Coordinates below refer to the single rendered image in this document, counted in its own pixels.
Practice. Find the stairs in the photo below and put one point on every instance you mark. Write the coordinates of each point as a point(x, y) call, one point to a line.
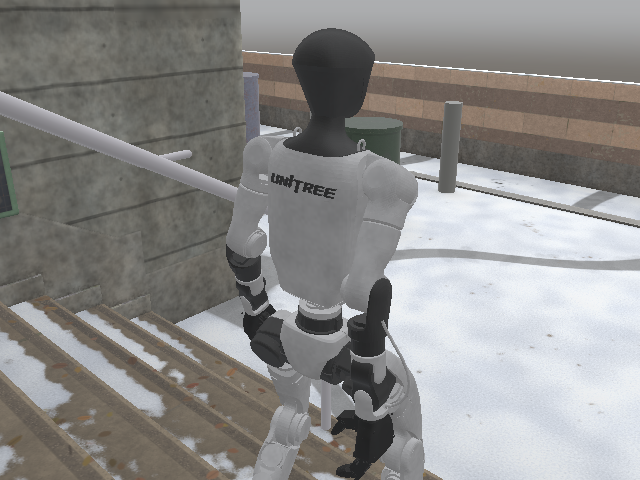
point(96, 396)

